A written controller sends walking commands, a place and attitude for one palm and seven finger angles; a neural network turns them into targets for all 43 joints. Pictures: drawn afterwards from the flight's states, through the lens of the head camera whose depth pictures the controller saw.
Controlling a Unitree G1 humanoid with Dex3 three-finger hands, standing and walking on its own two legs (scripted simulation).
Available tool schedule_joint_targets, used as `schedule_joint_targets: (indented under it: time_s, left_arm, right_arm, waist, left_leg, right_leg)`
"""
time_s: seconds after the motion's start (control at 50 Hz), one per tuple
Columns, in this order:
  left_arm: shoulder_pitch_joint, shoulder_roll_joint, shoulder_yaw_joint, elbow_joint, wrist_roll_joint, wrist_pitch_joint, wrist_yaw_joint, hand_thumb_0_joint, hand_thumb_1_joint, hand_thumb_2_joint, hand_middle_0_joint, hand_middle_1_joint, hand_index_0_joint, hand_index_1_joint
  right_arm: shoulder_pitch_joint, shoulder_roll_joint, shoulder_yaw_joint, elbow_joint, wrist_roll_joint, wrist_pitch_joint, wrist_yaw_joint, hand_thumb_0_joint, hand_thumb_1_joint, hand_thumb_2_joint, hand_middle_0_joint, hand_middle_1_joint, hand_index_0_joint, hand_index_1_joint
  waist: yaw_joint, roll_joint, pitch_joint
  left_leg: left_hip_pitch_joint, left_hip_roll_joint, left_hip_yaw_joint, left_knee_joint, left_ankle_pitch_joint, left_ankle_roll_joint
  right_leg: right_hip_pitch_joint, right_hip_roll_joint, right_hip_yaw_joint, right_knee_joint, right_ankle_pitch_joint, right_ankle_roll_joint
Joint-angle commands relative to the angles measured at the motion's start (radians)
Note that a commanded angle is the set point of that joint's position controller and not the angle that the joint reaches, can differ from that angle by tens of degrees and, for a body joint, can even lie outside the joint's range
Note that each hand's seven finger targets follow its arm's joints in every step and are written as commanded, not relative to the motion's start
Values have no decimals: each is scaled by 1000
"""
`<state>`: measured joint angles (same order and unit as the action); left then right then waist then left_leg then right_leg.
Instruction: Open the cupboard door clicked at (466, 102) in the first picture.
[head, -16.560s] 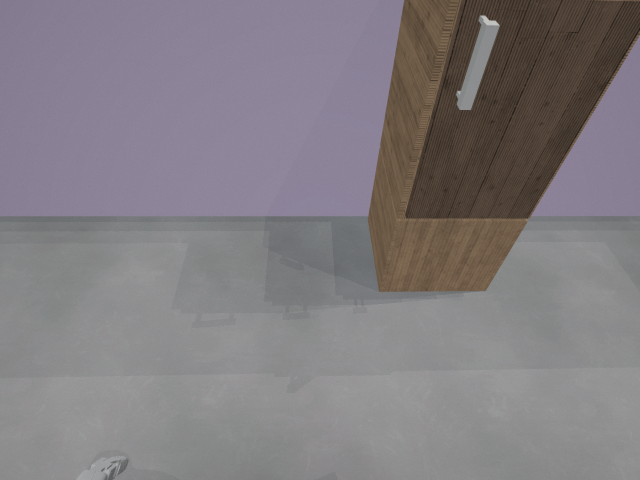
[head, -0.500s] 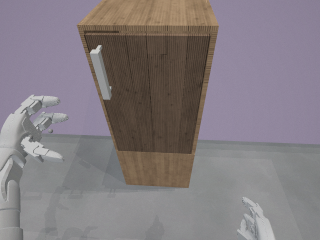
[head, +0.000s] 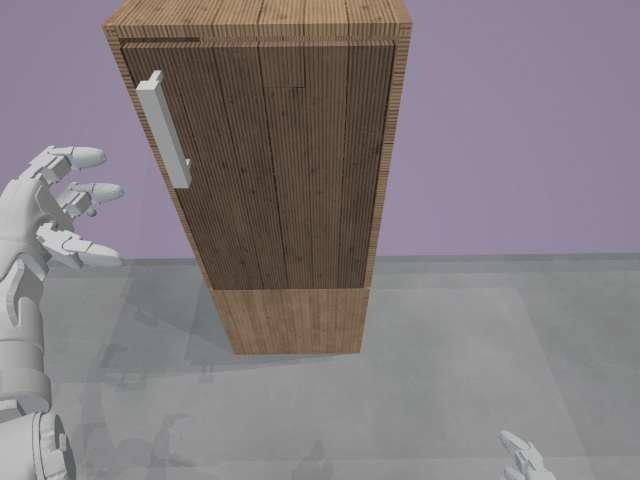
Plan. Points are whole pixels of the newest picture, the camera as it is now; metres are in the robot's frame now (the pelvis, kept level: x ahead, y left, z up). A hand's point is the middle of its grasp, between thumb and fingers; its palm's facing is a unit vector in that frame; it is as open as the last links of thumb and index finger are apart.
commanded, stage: move the hooked fingers beside the handle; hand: left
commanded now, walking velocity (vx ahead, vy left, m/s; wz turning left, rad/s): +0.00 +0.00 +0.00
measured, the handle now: (170, 131) +0.57 +0.26 +0.14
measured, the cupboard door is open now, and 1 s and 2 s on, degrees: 0 0 0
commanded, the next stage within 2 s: none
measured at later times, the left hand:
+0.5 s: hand (101, 179) +0.44 +0.30 +0.16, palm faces +0.07 -1.00 -0.01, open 14.0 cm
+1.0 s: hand (113, 150) +0.50 +0.31 +0.15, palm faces +0.05 -1.00 -0.01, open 14.0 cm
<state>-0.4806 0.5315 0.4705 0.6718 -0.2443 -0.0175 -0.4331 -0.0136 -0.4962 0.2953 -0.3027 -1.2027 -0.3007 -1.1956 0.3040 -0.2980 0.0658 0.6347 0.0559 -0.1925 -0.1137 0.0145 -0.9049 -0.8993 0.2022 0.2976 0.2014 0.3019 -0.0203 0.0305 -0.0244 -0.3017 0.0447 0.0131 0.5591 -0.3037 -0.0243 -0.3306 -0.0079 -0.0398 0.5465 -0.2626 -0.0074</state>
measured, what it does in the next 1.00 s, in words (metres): stands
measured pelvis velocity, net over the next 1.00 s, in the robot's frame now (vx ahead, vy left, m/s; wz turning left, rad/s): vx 0.01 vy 0.02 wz -0.02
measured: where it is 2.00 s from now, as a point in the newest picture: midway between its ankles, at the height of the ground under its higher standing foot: outside the picture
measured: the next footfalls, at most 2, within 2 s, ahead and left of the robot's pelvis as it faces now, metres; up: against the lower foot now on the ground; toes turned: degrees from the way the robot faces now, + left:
none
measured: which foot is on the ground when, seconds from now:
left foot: down 0.00-1.00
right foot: down 0.00-1.00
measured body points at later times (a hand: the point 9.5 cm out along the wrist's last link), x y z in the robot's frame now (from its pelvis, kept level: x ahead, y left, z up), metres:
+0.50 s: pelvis +0.01 +0.01 -0.01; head +0.06 +0.01 +0.44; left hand +0.43 +0.35 +0.16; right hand +0.09 -0.26 -0.11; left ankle -0.01 +0.14 -0.73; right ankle +0.01 -0.12 -0.73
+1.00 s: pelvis +0.01 +0.02 -0.02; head +0.11 +0.04 +0.42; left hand +0.49 +0.37 +0.15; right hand +0.00 -0.26 -0.12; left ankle -0.01 +0.14 -0.73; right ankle +0.01 -0.12 -0.73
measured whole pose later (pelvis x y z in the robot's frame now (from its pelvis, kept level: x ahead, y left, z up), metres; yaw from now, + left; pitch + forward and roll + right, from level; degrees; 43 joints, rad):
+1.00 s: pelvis +0.01 +0.02 -0.02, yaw -1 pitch +15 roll -2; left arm -1.01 0.83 0.53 1.27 -0.08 -0.17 -0.50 -0.01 -0.50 0.30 -0.30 -1.20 -0.30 -1.20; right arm 0.43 -0.31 0.06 0.64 0.02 0.01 -0.07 0.01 -0.91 -0.90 0.20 0.30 0.20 0.30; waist -0.15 0.00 -0.05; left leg -0.60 0.05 0.01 0.72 -0.37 0.00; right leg -0.60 0.00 -0.03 0.63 -0.28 0.02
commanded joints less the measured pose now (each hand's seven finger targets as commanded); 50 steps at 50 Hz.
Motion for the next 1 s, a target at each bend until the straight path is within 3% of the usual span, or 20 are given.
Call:
schedule_joint_targets:
  time_s: [0.0, 0.04, 0.1, 0.32, 0.34, 0.4, 0.44, 0.46, 0.52, 0.56, 0.64, 0.7, 0.74, 0.76, 0.78, 0.84, 0.86, 0.92, 0.96, 0.98]
  left_arm:
    - [-426, 334, 69, -162, -12, -83, -10, 0, -500, 300, -300, -1200, -300, -1200]
    - [-468, 335, 56, -191, -10, -103, -14, 0, -500, 300, -300, -1200, -300, -1200]
    - [-529, 355, 61, -135, -1, -123, -15, 0, -500, 300, -300, -1200, -300, -1200]
    - [-597, 413, 69, 68, 25, -141, -39, 0, -500, 300, -300, -1200, -300, -1200]
    - [-615, 448, 92, 100, 30, -144, -40, 0, -500, 300, -300, -1200, -300, -1200]
    - [-701, 443, 69, 106, 41, -176, -47, 0, -500, 300, -300, -1200, -300, -1200]
    - [-710, 477, 92, 110, 46, -196, -51, 0, -500, 300, -300, -1200, -300, -1200]
    - [-735, 456, 65, 118, 48, -201, -56, 0, -500, 300, -300, -1200, -300, -1200]
    - [-777, 501, 86, 244, 57, -197, -64, 0, -500, 300, -300, -1200, -300, -1200]
    - [-824, 503, 62, 270, 75, -193, -72, 0, -500, 300, -300, -1200, -300, -1200]
    - [-855, 546, 77, 258, 92, -218, -73, 0, -500, 300, -300, -1200, -300, -1200]
    - [-878, 536, 71, 269, 89, -236, -78, 0, -500, 300, -300, -1200, -300, -1200]
    - [-897, 563, 90, 327, 82, -228, -84, 0, -500, 300, -300, -1200, -300, -1200]
    - [-907, 564, 84, 350, 88, -221, -87, 0, -500, 300, -300, -1200, -300, -1200]
    - [-901, 593, 103, 369, 96, -213, -86, 0, -500, 300, -300, -1200, -300, -1200]
    - [-924, 622, 96, 337, 131, -213, -75, 0, -500, 300, -300, -1200, -300, -1200]
    - [-916, 607, 81, 353, 140, -212, -72, 0, -500, 300, -300, -1200, -300, -1200]
    - [-959, 602, 75, 381, 135, -220, -64, 0, -500, 300, -300, -1200, -300, -1200]
    - [-988, 666, 116, 390, 139, -224, -68, 0, -500, 300, -300, -1200, -300, -1200]
    - [-1008, 642, 89, 401, 141, -222, -74, 0, -500, 300, -300, -1200, -300, -1200]
  right_arm:
    - [-20, -143, -67, -137, 4, -41, -7, 0, -900, -900, 200, 300, 200, 300]
    - [-12, -141, -69, -140, 3, -38, -6, 0, -900, -900, 200, 300, 200, 300]
    - [20, -147, -72, -117, -1, -28, -10, 0, -900, -900, 200, 300, 200, 300]
    - [75, -164, -77, -110, -5, 25, 7, 0, -900, -900, 200, 300, 200, 300]
    - [84, -167, -77, -106, -6, 31, 7, 0, -900, -900, 200, 300, 200, 300]
    - [102, -167, -79, -104, -10, 44, 10, 0, -900, -900, 200, 300, 200, 300]
    - [114, -168, -82, -102, -12, 52, 10, 0, -900, -900, 200, 300, 200, 300]
    - [116, -167, -79, -98, -12, 57, 11, 0, -900, -900, 200, 300, 200, 300]
    - [139, -179, -77, -76, -14, 76, 8, 0, -900, -900, 200, 300, 200, 300]
    - [147, -179, -75, -73, -13, 84, 7, 0, -900, -900, 200, 300, 200, 300]
    - [177, -181, -80, -72, -20, 104, 11, 0, -900, -900, 200, 300, 200, 300]
    - [194, -182, -82, -65, -24, 117, 15, 0, -900, -900, 200, 300, 200, 300]
    - [207, -189, -81, -56, -25, 131, 15, 0, -900, -900, 200, 300, 200, 300]
    - [209, -191, -81, -55, -24, 136, 16, 0, -900, -900, 200, 300, 200, 300]
    - [218, -195, -81, -55, -24, 142, 16, 0, -900, -900, 200, 300, 200, 300]
    - [235, -190, -81, -60, -30, 159, 22, 0, -900, -900, 200, 300, 200, 300]
    - [240, -188, -80, -61, -31, 164, 25, 0, -900, -900, 200, 300, 200, 300]
    - [256, -193, -80, -61, -33, 178, 25, 0, -900, -900, 200, 300, 200, 300]
    - [271, -201, -82, -55, -34, 189, 23, 0, -900, -900, 200, 300, 200, 300]
    - [274, -200, -78, -54, -33, 193, 23, 0, -900, -900, 200, 300, 200, 300]
  waist:
    - [4, 21, -260]
    - [4, 78, -302]
    - [-17, 54, -313]
    - [-26, 45, -321]
    - [-29, 28, -315]
    - [-45, 47, -349]
    - [-40, 80, -392]
    - [-51, 91, -391]
    - [-69, 33, -327]
    - [-80, 76, -321]
    - [-79, 112, -419]
    - [-86, 126, -442]
    - [-99, 75, -408]
    - [-106, 81, -392]
    - [-99, 68, -394]
    - [-93, 171, -440]
    - [-98, 176, -426]
    - [-126, 105, -392]
    - [-125, 118, -440]
    - [-139, 132, -432]
  left_leg:
    - [47, -50, -7, -49, 225, 50]
    - [77, -51, -6, -39, 259, 50]
    - [73, -49, -10, -28, 258, 51]
    - [9, -47, -3, 6, 288, 53]
    - [-10, -45, -8, 8, 267, 53]
    - [4, -44, -12, 20, 287, 53]
    - [22, -43, -13, 34, 322, 51]
    - [25, -43, -12, 38, 316, 51]
    - [-45, -40, -17, 40, 258, 55]
    - [-48, -41, -23, 42, 249, 53]
    - [-12, -37, -26, 67, 321, 50]
    - [12, -31, -34, 76, 345, 44]
    - [-25, -26, -37, 76, 332, 48]
    - [-39, -28, -36, 75, 311, 49]
    - [-60, -29, -36, 76, 301, 52]
    - [-16, -28, -40, 88, 384, 43]
    - [-17, -27, -40, 91, 380, 41]
    - [-46, -20, -46, 90, 350, 47]
    - [-44, -19, -47, 101, 354, 47]
    - [-41, -19, -46, 101, 347, 46]
  right_leg:
    - [93, 14, 8, -44, 255, -8]
    - [99, 17, 12, -35, 285, -13]
    - [81, 21, 9, -31, 286, -10]
    - [52, 23, 13, 3, 332, -11]
    - [45, 22, 14, 3, 316, -8]
    - [32, 24, 15, 16, 331, -8]
    - [36, 26, 16, 28, 350, -11]
    - [20, 26, 16, 28, 344, -10]
    - [-14, 27, 15, 24, 299, -8]
    - [-43, 24, 14, 26, 282, -8]
    - [-38, 29, 15, 47, 325, -8]
    - [-63, 34, 6, 52, 316, -9]
    - [-72, 36, 3, 50, 315, -6]
    - [-83, 35, 4, 48, 301, -5]
    - [-75, 33, 8, 48, 300, -4]
    - [-95, 34, 4, 63, 325, -8]
    - [-114, 36, 1, 61, 312, -8]
    - [-131, 44, -3, 55, 290, -6]
    - [-115, 41, 3, 60, 303, -4]
    - [-133, 42, 2, 59, 296, -4]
